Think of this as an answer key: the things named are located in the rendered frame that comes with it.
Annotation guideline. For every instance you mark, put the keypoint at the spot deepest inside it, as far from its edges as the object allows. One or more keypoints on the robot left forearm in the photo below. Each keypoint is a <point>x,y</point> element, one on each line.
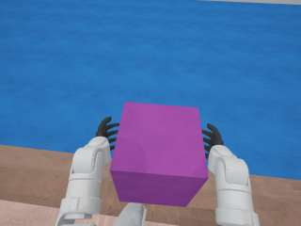
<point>84,187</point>

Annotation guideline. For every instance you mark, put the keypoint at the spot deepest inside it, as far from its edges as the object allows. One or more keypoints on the robot right forearm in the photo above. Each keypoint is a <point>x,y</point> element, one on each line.
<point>233,189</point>

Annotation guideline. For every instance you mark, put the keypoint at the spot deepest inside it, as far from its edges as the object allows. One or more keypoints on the robot right hand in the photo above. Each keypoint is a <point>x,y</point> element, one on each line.
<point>215,138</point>

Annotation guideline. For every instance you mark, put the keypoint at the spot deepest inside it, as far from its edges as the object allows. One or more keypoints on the left robot thigh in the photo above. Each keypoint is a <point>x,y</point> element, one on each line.
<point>133,214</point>

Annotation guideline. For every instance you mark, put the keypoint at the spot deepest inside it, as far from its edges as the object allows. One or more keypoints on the carton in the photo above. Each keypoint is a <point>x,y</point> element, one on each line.
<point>159,156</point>

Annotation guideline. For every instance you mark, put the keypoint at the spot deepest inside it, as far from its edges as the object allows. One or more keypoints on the robot left hand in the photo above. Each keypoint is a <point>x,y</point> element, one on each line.
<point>104,127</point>

